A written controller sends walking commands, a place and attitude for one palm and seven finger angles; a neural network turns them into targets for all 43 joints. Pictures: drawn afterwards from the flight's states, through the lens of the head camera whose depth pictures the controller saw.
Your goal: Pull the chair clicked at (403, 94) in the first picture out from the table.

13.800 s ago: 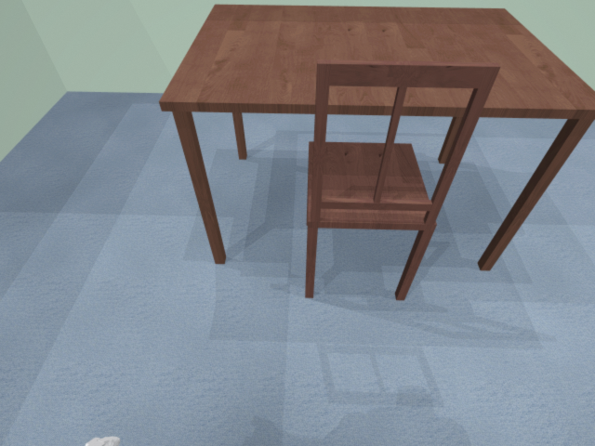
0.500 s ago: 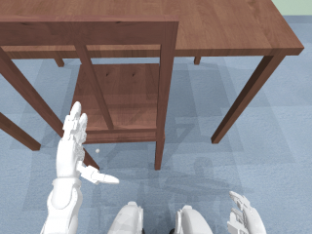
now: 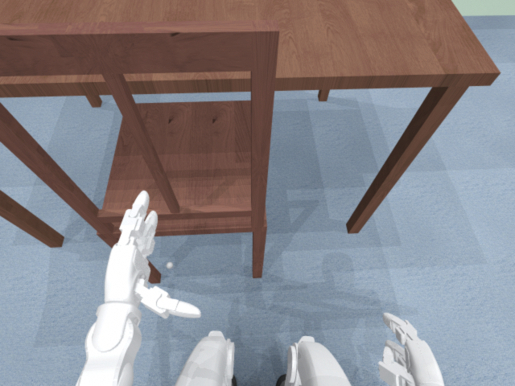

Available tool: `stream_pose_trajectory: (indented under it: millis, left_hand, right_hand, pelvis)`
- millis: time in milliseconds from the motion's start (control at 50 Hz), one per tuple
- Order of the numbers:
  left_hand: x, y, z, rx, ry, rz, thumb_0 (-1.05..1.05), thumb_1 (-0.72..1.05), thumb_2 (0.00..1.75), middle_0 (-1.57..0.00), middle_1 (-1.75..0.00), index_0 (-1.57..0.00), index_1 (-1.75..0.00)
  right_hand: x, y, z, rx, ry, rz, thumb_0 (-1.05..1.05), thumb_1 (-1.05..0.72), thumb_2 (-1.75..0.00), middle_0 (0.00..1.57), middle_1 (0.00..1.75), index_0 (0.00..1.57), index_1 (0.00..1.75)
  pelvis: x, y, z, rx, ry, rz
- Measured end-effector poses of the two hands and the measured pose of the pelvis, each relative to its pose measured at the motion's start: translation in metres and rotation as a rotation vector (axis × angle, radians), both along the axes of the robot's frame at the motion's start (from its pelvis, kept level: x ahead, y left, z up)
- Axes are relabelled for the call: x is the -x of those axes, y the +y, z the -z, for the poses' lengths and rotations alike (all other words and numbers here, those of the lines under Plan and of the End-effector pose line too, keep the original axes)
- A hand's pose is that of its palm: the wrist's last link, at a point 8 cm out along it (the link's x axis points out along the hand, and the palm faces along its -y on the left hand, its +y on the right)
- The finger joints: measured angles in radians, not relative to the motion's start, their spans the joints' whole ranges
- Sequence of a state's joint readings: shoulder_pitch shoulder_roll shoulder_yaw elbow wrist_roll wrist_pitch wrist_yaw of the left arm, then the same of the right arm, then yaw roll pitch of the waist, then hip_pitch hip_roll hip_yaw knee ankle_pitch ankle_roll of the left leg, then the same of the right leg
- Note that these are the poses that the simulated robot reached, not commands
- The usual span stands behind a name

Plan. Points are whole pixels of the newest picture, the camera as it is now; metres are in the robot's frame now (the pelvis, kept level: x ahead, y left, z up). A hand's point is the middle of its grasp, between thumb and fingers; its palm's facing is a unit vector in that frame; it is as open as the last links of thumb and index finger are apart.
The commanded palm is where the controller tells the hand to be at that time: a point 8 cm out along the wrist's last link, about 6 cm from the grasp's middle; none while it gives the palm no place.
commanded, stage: aim the fingers beside a spindle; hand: left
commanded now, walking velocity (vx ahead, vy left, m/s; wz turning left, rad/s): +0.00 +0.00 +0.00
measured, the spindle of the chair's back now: (152, 160) +0.45 +0.19 +0.05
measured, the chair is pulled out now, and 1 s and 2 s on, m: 0.00 0.00 0.00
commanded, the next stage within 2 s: none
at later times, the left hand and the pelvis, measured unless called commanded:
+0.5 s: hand (143, 244) +0.30 +0.17 +0.06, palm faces +0.13 -0.99 -0.06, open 16.9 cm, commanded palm +0.28 +0.22 +0.03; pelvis +0.00 +0.00 +0.00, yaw +0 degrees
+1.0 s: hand (164, 263) +0.30 +0.16 -0.01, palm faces +0.05 -1.00 +0.02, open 16.9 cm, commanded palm +0.28 +0.22 +0.03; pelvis +0.00 +0.01 +0.00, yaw +0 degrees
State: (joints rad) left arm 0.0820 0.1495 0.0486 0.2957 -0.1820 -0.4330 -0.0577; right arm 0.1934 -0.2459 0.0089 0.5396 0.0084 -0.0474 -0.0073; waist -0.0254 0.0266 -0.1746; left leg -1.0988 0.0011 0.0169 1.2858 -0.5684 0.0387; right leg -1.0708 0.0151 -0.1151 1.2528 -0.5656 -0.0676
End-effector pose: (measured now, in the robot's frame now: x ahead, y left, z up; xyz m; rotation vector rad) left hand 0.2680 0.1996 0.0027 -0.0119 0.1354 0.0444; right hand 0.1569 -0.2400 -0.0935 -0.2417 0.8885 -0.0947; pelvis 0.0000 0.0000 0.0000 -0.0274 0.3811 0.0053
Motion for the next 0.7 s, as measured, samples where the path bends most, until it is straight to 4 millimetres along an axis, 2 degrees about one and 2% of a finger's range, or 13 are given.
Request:
stream_pose_trajectory:
  millis: [60,120,160,200,240,300,340,400,460,500,560,640,700]
  left_hand:
    - [0.001,-0.003,-0.016,-0.017,-0.086,-0.015,-0.02,-0.50,0.30,-0.06,-0.08,-0.06,-0.08]
    - [-0.002,0.008,-0.044,-0.067,-0.211,-0.060,-0.02,-0.50,0.30,-0.07,-0.08,-0.07,-0.08]
    - [-0.006,0.018,-0.052,-0.094,-0.241,-0.083,-0.02,-0.50,0.30,-0.07,-0.08,-0.07,-0.08]
    - [-0.009,0.026,-0.045,-0.099,-0.201,-0.086,-0.01,-0.50,0.30,-0.06,-0.08,-0.07,-0.08]
    - [-0.010,0.027,-0.027,-0.075,-0.113,-0.067,-0.01,-0.50,0.30,-0.06,-0.08,-0.06,-0.08]
    - [-0.003,0.016,0.000,-0.016,0.010,-0.018,-0.01,-0.50,0.30,-0.06,-0.07,-0.06,-0.08]
    - [0.002,0.005,0.004,0.007,0.021,0.004,-0.01,-0.50,0.30,-0.06,-0.07,-0.06,-0.08]
    - [0.004,-0.001,-0.018,-0.004,-0.089,-0.005,-0.02,-0.50,0.30,-0.06,-0.08,-0.06,-0.08]
    - [0.000,0.011,-0.049,-0.064,-0.229,-0.051,-0.02,-0.50,0.30,-0.07,-0.08,-0.07,-0.08]
    - [-0.006,0.022,-0.055,-0.095,-0.257,-0.076,-0.02,-0.50,0.30,-0.07,-0.08,-0.07,-0.08]
    - [-0.014,0.033,-0.033,-0.087,-0.154,-0.077,-0.01,-0.50,0.30,-0.06,-0.08,-0.06,-0.08]
    - [-0.009,0.020,0.007,-0.006,0.029,-0.014,-0.01,-0.50,0.30,-0.06,-0.07,-0.06,-0.08]
    - [-0.002,0.004,0.001,0.022,-0.001,0.014,-0.02,-0.50,0.30,-0.06,-0.07,-0.06,-0.08]
  right_hand:
    - [-0.002,-0.003,-0.002,0.018,-0.008,0.003,0.01,-0.90,-0.90,0.20,0.30,0.20,0.30]
    - [-0.003,-0.003,-0.003,0.011,-0.009,-0.003,0.01,-0.90,-0.90,0.20,0.30,0.20,0.30]
    - [-0.003,-0.002,-0.001,-0.002,-0.005,-0.011,0.01,-0.90,-0.90,0.20,0.30,0.20,0.30]
    - [-0.003,-0.001,0.000,-0.013,-0.001,-0.015,0.01,-0.90,-0.90,0.20,0.30,0.20,0.30]
    - [-0.002,-0.001,0.002,-0.020,-0.001,-0.013,0.01,-0.90,-0.90,0.20,0.30,0.20,0.30]
    - [-0.001,-0.003,0.001,-0.012,-0.005,-0.002,0.01,-0.90,-0.90,0.20,0.30,0.20,0.30]
    - [0.001,-0.004,0.000,0.005,-0.008,0.006,0.01,-0.90,-0.90,0.20,0.30,0.20,0.30]
    - [0.003,-0.005,-0.002,0.021,-0.008,0.013,0.01,-0.90,-0.90,0.20,0.30,0.20,0.30]
    - [0.005,-0.002,-0.002,0.014,0.000,0.006,0.01,-0.90,-0.90,0.20,0.30,0.20,0.30]
    - [0.005,0.000,0.000,0.002,0.007,-0.004,0.01,-0.90,-0.90,0.20,0.30,0.20,0.30]
    - [0.006,0.003,0.004,-0.015,0.014,-0.010,0.01,-0.90,-0.90,0.20,0.30,0.20,0.30]
    - [0.007,0.003,0.004,-0.005,0.010,0.004,0.01,-0.90,-0.90,0.20,0.30,0.20,0.30]
    - [0.008,0.002,0.000,0.018,0.003,0.017,0.01,-0.90,-0.90,0.20,0.30,0.20,0.30]
  pelvis:
    - [-0.001,-0.002,0.000,-0.002,-0.004,0.004]
    - [-0.001,-0.003,-0.001,-0.004,-0.011,0.003]
    - [-0.001,-0.004,-0.002,-0.004,-0.011,0.001]
    - [0.000,-0.004,-0.001,-0.004,-0.009,-0.002]
    - [0.000,-0.004,-0.001,-0.003,-0.007,-0.003]
    - [0.001,-0.003,0.000,0.000,-0.002,-0.003]
    - [0.001,-0.003,0.001,0.002,-0.001,0.000]
    - [0.001,-0.002,0.000,0.000,-0.007,0.004]
    - [0.000,-0.001,-0.002,-0.002,-0.012,0.004]
    - [0.000,-0.001,-0.002,-0.001,-0.011,0.000]
    - [0.003,0.000,0.000,0.002,-0.008,-0.004]
    - [0.004,0.003,0.002,0.007,0.003,-0.003]
    - [0.002,0.005,0.001,0.008,0.002,0.004]
